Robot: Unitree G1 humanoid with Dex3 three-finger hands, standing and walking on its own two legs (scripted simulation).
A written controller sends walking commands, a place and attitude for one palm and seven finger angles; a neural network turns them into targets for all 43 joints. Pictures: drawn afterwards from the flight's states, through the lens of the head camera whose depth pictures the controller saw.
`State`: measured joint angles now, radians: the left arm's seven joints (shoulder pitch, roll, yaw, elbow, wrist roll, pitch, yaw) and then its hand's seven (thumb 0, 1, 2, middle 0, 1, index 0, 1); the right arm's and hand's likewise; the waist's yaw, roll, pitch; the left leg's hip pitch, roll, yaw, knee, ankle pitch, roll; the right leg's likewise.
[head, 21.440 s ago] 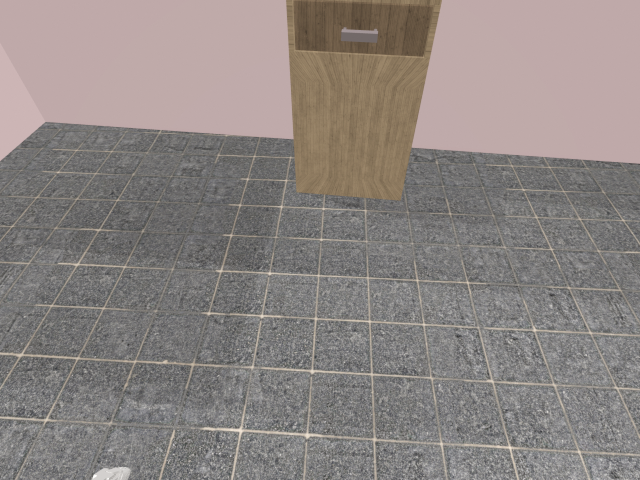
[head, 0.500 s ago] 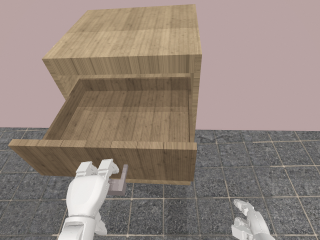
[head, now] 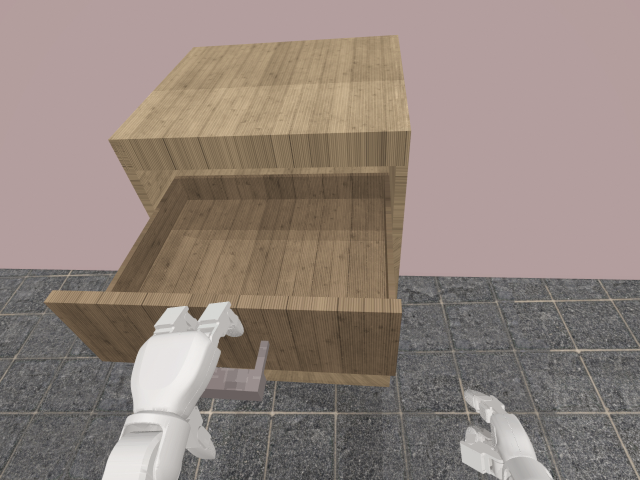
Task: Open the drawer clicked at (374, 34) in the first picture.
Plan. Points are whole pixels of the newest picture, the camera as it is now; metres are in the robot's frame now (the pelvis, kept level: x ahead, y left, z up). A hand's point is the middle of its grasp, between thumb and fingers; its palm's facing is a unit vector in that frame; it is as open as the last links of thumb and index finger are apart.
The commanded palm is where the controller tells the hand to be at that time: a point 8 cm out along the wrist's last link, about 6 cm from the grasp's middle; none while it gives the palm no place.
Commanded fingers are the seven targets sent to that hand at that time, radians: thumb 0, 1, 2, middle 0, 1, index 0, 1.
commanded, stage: lift the hand off the handle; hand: left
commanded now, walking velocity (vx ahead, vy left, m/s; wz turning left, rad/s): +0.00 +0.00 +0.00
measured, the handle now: (221, 364) +0.26 +0.18 +0.01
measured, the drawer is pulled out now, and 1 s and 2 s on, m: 0.29 0.29 0.29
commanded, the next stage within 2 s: draw the hand back to the body in 0.80 s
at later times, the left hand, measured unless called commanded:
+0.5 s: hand (185, 337) +0.23 +0.17 +0.13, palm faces +0.14 -0.18 -0.97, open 13.8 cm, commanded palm +0.19 +0.18 +0.19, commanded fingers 0.00 -0.50 0.30 -0.30 -1.20 -0.30 -1.20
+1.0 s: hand (180, 315) +0.24 +0.18 +0.16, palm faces +0.12 -0.18 -0.98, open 13.9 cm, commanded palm +0.19 +0.18 +0.22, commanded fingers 0.00 -0.50 0.30 -0.30 -1.20 -0.30 -1.20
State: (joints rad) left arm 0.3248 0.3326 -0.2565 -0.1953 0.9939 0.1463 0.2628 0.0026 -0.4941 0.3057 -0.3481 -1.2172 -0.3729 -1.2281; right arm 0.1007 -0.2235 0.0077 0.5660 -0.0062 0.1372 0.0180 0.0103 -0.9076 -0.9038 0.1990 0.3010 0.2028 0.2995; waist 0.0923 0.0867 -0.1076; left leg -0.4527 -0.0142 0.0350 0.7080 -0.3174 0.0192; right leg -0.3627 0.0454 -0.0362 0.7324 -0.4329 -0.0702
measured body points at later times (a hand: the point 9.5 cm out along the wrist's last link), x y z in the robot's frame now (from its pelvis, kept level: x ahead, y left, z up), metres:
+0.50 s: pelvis +0.00 +0.00 +0.01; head -0.02 -0.06 +0.46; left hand +0.21 +0.18 +0.18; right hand +0.24 -0.18 -0.07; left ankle +0.03 +0.11 -0.71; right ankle -0.03 -0.07 -0.71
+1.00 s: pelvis +0.00 +0.00 +0.02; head -0.03 -0.06 +0.47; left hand +0.23 +0.18 +0.21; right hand +0.24 -0.19 -0.06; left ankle +0.03 +0.11 -0.71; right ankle -0.03 -0.07 -0.71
